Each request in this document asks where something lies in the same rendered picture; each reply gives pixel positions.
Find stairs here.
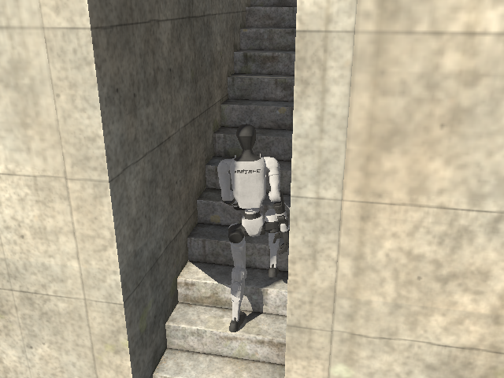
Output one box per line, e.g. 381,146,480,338
153,0,297,378

